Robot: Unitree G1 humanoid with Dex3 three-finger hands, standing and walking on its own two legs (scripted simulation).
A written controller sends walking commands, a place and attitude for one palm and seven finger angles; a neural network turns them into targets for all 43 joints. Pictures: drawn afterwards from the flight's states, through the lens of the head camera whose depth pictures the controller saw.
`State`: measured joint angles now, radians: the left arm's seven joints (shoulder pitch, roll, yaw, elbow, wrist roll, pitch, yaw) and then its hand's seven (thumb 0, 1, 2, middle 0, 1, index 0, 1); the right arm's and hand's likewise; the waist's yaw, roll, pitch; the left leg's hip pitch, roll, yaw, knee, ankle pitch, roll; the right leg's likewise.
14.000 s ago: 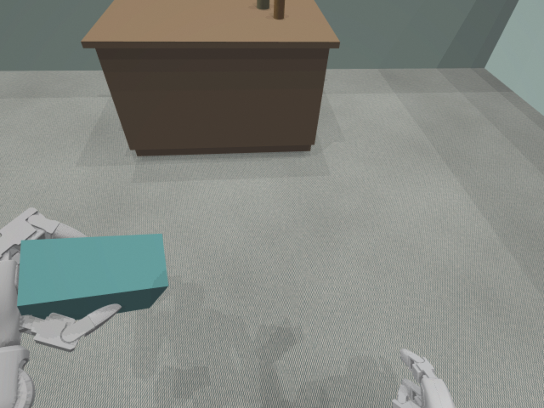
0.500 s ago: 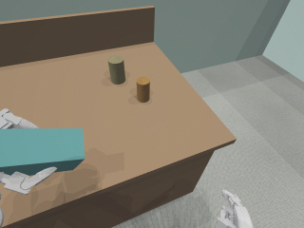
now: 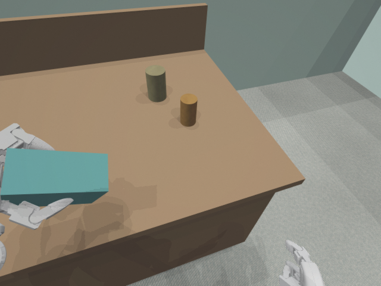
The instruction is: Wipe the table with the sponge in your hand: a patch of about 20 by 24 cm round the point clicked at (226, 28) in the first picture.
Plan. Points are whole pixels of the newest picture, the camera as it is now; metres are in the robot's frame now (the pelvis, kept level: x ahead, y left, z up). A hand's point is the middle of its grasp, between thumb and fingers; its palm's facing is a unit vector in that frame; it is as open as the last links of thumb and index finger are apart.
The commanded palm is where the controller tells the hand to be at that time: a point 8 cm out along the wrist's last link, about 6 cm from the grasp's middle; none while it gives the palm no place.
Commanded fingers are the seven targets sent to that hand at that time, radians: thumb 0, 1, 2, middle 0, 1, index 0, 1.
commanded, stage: come to a stop and stand still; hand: left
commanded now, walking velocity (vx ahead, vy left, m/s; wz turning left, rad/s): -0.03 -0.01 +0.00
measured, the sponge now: (72, 180) +0.24 +0.23 +0.15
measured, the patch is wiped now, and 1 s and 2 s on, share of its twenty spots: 0.00 0.00 0.00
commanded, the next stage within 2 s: look again from close up in 0.90 s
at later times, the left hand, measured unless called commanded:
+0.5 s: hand (14, 178) +0.22 +0.29 +0.18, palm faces +0.39 -0.83 -0.39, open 10.2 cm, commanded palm +0.16 +0.31 +0.18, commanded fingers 0.00 0.10 1.30 -1.20 -1.60 -1.20 -1.60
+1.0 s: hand (9, 193) +0.20 +0.30 +0.16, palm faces +0.36 -0.86 -0.36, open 10.2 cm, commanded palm +0.14 +0.33 +0.18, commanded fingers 0.00 0.10 1.30 -1.20 -1.60 -1.20 -1.60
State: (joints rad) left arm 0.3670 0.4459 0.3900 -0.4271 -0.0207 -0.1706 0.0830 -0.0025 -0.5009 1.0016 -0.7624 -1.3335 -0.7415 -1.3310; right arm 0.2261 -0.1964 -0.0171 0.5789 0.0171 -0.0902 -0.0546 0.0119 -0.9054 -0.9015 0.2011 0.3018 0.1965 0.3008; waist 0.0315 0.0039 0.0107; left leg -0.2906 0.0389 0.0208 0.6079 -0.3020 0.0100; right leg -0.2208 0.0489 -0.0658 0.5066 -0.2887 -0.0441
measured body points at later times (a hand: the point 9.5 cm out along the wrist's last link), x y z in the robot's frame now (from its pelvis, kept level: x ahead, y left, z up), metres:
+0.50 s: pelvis -0.01 +0.03 +0.01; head +0.02 +0.06 +0.46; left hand +0.19 +0.33 +0.20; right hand +0.17 -0.19 -0.07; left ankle +0.00 +0.11 -0.73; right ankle -0.01 -0.09 -0.73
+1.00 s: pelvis -0.02 +0.05 +0.01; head +0.00 +0.08 +0.46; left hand +0.18 +0.34 +0.18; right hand +0.15 -0.17 -0.06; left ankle +0.00 +0.11 -0.73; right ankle -0.01 -0.09 -0.73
